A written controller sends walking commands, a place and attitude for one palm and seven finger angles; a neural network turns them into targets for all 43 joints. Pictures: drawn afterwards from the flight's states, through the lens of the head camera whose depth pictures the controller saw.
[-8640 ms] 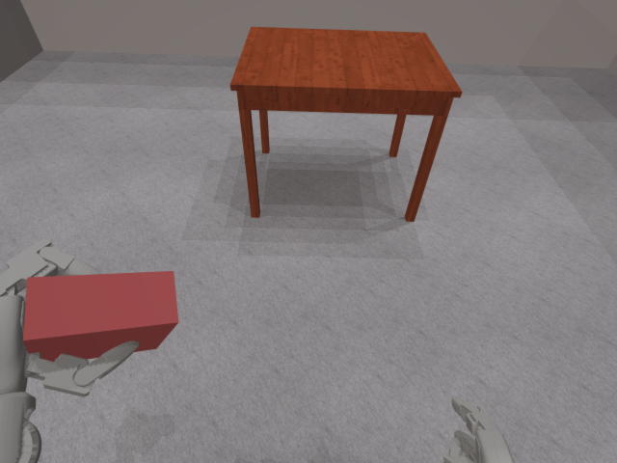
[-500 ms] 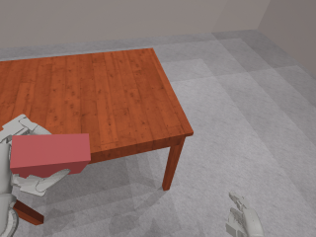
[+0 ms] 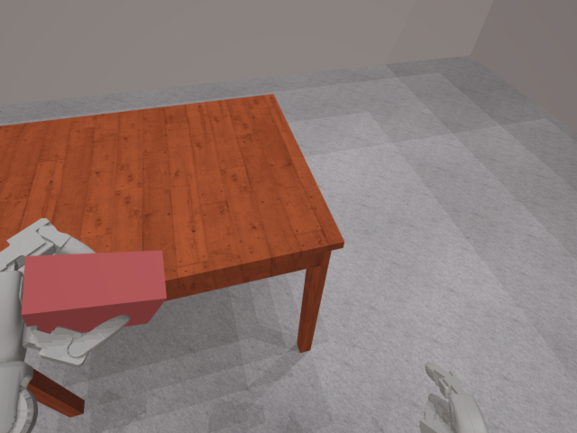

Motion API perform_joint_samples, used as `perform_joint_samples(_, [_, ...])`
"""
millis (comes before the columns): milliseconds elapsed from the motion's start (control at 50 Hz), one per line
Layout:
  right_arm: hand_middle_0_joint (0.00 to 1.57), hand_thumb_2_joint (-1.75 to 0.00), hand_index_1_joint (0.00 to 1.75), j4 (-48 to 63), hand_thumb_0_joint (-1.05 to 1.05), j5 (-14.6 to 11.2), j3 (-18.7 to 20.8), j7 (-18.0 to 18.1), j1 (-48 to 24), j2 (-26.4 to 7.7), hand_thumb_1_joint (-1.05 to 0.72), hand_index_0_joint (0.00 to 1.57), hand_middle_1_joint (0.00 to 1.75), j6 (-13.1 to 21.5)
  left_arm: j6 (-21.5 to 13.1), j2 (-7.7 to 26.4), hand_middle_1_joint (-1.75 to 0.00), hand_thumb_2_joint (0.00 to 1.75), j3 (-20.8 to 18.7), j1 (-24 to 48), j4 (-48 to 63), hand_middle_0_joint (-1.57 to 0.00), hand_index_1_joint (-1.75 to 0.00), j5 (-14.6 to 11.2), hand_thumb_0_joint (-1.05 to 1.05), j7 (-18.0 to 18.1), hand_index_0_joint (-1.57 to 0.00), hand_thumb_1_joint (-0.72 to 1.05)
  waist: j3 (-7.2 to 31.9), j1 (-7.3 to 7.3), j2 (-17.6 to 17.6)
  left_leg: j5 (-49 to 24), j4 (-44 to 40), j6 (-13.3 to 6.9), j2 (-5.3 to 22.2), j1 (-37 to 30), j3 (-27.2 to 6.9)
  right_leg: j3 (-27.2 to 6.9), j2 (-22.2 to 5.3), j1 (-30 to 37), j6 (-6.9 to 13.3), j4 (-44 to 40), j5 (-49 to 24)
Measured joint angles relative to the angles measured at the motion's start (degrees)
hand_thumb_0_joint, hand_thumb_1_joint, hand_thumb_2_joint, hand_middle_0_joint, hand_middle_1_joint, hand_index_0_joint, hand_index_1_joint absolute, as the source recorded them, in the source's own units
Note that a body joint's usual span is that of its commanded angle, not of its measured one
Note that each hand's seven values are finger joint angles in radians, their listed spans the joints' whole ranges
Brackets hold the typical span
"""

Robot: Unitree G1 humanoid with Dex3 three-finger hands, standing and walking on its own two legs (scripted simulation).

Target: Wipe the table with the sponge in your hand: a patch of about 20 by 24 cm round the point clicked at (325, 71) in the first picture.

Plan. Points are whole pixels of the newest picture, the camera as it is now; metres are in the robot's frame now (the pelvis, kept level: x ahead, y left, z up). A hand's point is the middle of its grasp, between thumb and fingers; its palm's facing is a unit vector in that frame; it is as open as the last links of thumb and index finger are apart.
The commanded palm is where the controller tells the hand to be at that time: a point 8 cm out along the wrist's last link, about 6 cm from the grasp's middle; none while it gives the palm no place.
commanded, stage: shuffle to correct the standing spot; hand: left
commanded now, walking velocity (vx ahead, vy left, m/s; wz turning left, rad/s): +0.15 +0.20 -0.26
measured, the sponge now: (116, 293) +0.23 +0.21 +0.13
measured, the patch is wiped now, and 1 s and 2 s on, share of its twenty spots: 0.00 0.00 0.00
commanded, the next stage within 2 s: come to a stop and stand still in 0.86 s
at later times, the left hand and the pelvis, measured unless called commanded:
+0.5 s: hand (90, 230) +0.29 +0.26 +0.16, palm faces +0.31 -0.86 -0.40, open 9.5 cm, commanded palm +0.24 +0.31 +0.17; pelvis +0.06 +0.04 -0.02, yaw -3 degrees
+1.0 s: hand (14, 190) +0.35 +0.38 +0.16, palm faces +0.28 -0.85 -0.44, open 9.4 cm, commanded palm +0.30 +0.43 +0.17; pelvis +0.11 +0.17 -0.03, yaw -6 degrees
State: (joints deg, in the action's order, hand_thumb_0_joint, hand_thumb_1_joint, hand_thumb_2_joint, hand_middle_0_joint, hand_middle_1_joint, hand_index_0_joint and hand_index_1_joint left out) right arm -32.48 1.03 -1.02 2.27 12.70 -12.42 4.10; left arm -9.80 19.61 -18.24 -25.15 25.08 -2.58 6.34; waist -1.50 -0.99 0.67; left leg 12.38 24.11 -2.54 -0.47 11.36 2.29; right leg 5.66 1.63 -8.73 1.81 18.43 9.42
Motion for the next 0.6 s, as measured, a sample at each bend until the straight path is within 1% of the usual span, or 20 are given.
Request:
perform_joint_samples(80, [0.2, -0.9, 0.3, 0.28, 0.01, 0.02, 0.77, -0.27, 0.35, -1.07, -0.9, 0.2, 0.3, -0.4, -0.79, 0.41, -1.35, 1.0, -0.05, -1.77, 1.07, -0.81, -1.34, -0.06, -0.01, 0.11, -0.81, -0.44, 1.53, 0.39, 0.87, 3.25, 4.83, 0.15, 0.52, 2.02, -0.37, 0.03, 0.5, -1.11, -0.01, 2.73, 2.06])
perform_joint_samples(120, [0.2, -0.9, 0.3, 0.21, 0.01, -0.16, 1.18, -0.39, 0.5, -1.65, -0.9, 0.2, 0.3, -0.72, -1.15, 0.38, -1.35, 1.0, -0.04, -2.06, 1.16, -0.81, -1.34, 0.01, -0.01, 0.18, -0.81, -0.44, 2.09, 0.22, 1.09, 5.02, 7.16, 0.21, 0.46, 2.77, -0.7, -0.27, 0.6, -1.86, -0.19, 4.69, 3.41])
perform_joint_samples(140, [0.2, -0.9, 0.3, 0.05, 0.01, -0.28, 1.36, -0.44, 0.55, -1.8, -0.9, 0.2, 0.3, -0.87, -1.28, 0.38, -1.35, 1.0, -0.08, -1.93, 1.07, -0.81, -1.34, 0.04, -0.01, 0.22, -0.81, -0.44, 2.18, 0.16, 0.87, 5.63, 7.73, -0.13, 0.27, 2.76, -0.5, -0.51, 0.38, -2.19, -0.38, 5.84, 4.19])
perform_joint_samples(200, [0.2, -0.9, 0.3, -0.29, 0.01, -0.42, 1.41, -0.46, 0.43, -1.63, -0.9, 0.2, 0.3, -1.22, -1.4, 0.71, -1.35, 1.0, -0.87, -0.97, 0.57, -0.81, -1.34, -0.01, -0.01, 0.29, -0.81, -0.44, 1.74, -0.05, -1.12, 6.37, 7.42, -1.72, -1.38, 1.47, 1.07, -2.01, -1.39, -3.6, -1.03, 10.62, 7.11])
perform_joint_samples(260, [0.2, -0.9, 0.3, 0.2, 0.01, -0.17, 1.19, -0.29, 0.28, -0.61, -0.9, 0.2, 0.3, -0.73, -1.24, 1.7, -1.35, 1.0, -1.98, -0.03, 0.4, -0.81, -1.34, 0.11, -0.01, 0.39, -0.81, -0.44, 0.78, 0.27, -2.54, 6.78, 6.49, -2.39, -2.94, 0.05, 2.4, -3.95, -2.52, -6.96, -0.77, 19.49, 10.85])
perform_joint_samples(300, [0.2, -0.9, 0.3, 0.43, 0.01, 0.09, 0.85, -0.43, 0.44, 0.37, -0.9, 0.2, 0.3, -0.06, -1.17, 2.5, -1.35, 1.0, -2.4, 0.25, 1.02, -0.81, -1.34, 0.29, -0.01, 0.32, -0.81, -0.44, 0.23, 0.53, -2.84, 6.78, 5.55, -2.6, -3.42, -0.96, 2.72, -3.79, -2.71, -8.94, -0.52, 23.84, 13.3])
perform_joint_samples(340, [0.2, -0.9, 0.3, 0.77, 0.01, 0.07, 0.34, -0.88, 0.68, 1.12, -0.9, 0.2, 0.3, 0.36, -1.39, 3.02, -1.35, 1.0, -2.62, -0.2, 2.29, -0.81, -1.34, 0.33, -0.01, 0.31, -0.81, -0.44, -0.16, 0.71, -2.58, 7.29, 5.52, -2.66, -3.38, -1.55, 3.03, -2.38, -2.84, -9.5, -0.26, 22.84, 12.64])
perform_joint_samples(380, [0.2, -0.9, 0.3, 1.27, 0.01, -0.1, -0.16, -1.41, 0.97, 1.51, -0.9, 0.2, 0.3, 0.41, -1.74, 3.61, -1.35, 1.0, -2.81, -0.99, 3.74, -0.81, -1.34, 0.3, -0.01, 0.27, -0.81, -0.44, -0.4, 0.94, -2.07, 9.02, 7.68, -2.61, -3.13, -1.2, 3.29, -0.67, -2.86, -7.99, 0.26, 16.71, 7.68])
perform_joint_samples(400, [0.2, -0.9, 0.3, 1.37, 0.01, -0.22, -0.21, -1.64, 0.97, 1.36, -0.9, 0.2, 0.3, 0.31, -2.0, 3.65, -1.35, 1.0, -2.63, -0.99, 4.2, -0.81, -1.34, 0.37, -0.01, 0.16, -0.81, -0.44, -0.64, 1.3, -1.0, 10.45, 10.61, -2.28, -2.44, -0.11, 2.85, 0.15, -2.41, -7.21, 0.06, 15.47, 7.0])
perform_joint_samples(420, [0.2, -0.9, 0.3, 1.04, 0.01, -0.4, -0.03, -1.85, 0.69, 1.23, -0.9, 0.2, 0.3, 0.07, -2.17, 3.62, -1.35, 1.0, -2.25, -0.61, 4.48, -0.81, -1.34, 0.34, -0.01, 0.02, -0.81, -0.44, -1.01, 1.74, 0.08, 11.11, 15.7, -1.33, -1.63, 2.28, 2.06, 1.07, -1.96, -6.96, -0.1, 15.78, 7.62])
perform_joint_samples(440, [0.2, -0.9, 0.3, 0.45, 0.01, -0.5, 0.17, -2.11, 0.34, 1.14, -0.9, 0.2, 0.3, -0.15, -2.55, 3.59, -1.35, 1.0, -1.93, -0.22, 4.64, -0.81, -1.34, 0.12, -0.01, -0.15, -0.81, -0.44, -1.36, 1.88, 0.45, 11.68, 22.75, -0.02, -1.51, 5.47, 1.04, 1.55, -1.97, -6.88, -0.19, 16.36, 8.52])
perform_joint_samples(460, [0.2, -0.9, 0.3, -0.15, 0.01, -0.56, 0.34, -2.46, 0.02, 1.02, -0.9, 0.2, 0.3, -0.42, -3.03, 3.3, -1.35, 1.0, -1.74, -0.03, 4.83, -0.81, -1.34, 0.01, -0.01, -0.16, -0.81, -0.44, -1.63, 1.62, 0.32, 12.5, 29.49, 1.0, -1.68, 8.58, -0.12, 1.46, -2.19, -6.77, -0.29, 16.73, 9.23])
perform_joint_samples(480, [0.2, -0.9, 0.3, -0.6, 0.01, -0.65, 0.41, -2.82, -0.3, 0.86, -0.9, 0.2, 0.3, -0.78, -3.53, 2.86, -1.35, 1.0, -1.87, -0.24, 5.11, -0.81, -1.34, -0.03, -0.01, -0.1, -0.81, -0.44, -1.77, 1.08, -0.14, 13.56, 34.55, 1.58, -1.6, 11.31, -1.27, 0.8, -2.46, -6.8, -0.47, 16.89, 9.61])
perform_joint_samples(500, [0.2, -0.9, 0.3, -0.85, 0.01, -0.7, 0.42, -3.08, -0.66, 0.69, -0.9, 0.2, 0.3, -1.21, -4.06, 2.37, -1.35, 1.0, -2.31, -0.88, 5.42, -0.81, -1.34, -0.08, -0.01, 0.05, -0.81, -0.44, -1.9, 0.67, -0.65, 13.98, 37.63, 1.89, -0.98, 13.57, -2.48, -0.06, -2.73, -6.85, -0.73, 16.87, 9.7])
perform_joint_samples(520, [0.2, -0.9, 0.3, -0.93, 0.01, -0.67, 0.43, -3.21, -0.98, 0.5, -0.9, 0.2, 0.3, -1.59, -4.52, 1.9, -1.35, 1.0, -2.84, -1.76, 5.71, -0.81, -1.34, -0.04, -0.01, 0.24, -0.81, -0.44, -2.01, 0.44, -1.11, 13.47, 38.44, 2.06, 0.14, 15.24, -3.67, -0.9, -3.03, -6.89, -1.13, 16.73, 9.62])
perform_joint_samples(540, [0.2, -0.9, 0.3, -0.93, 0.01, -0.63, 0.47, -3.2, -1.21, 0.31, -0.9, 0.2, 0.3, -1.85, -4.86, 1.51, -1.35, 1.0, -3.3, -2.62, 5.89, -0.81, -1.34, 0.09, -0.01, 0.4, -0.81, -0.44, -2.12, 0.38, -1.5, 12.09, 36.87, 2.18, 1.55, 16.12, -4.69, -1.65, -3.4, -6.84, -1.55, 16.55, 9.54])
perform_joint_samples(580, [0.2, -0.9, 0.3, -1.0, 0.01, -0.8, 0.81, -2.75, -1.35, -0.05, -0.9, 0.2, 0.3, -1.81, -4.89, 1.19, -1.35, 1.0, -3.67, -3.49, 6.14, -0.81, -1.34, 0.43, -0.01, 0.52, -0.81, -0.44, -2.63, 0.33, -2.24, 7.87, 28.92, 2.36, 4.09, 15.42, -5.62, -2.86, -4.56, -6.42, -2.54, 16.58, 9.78])
perform_joint_samples(600, [0.2, -0.9, 0.3, -1.17, 0.01, -0.9, 1.1, -2.37, -1.35, -0.27, -0.9, 0.2, 0.3, -1.51, -4.67, 1.21, -1.35, 1.0, -3.58, -3.44, 6.29, -0.81, -1.34, 0.51, -0.01, 0.51, -0.81, -0.44, -3.01, 0.3, -2.61, 5.26, 24.11, 2.47, 4.83, 14.11, -5.42, -3.38, -5.38, -6.15, -3.18, 17.0, 10.22])
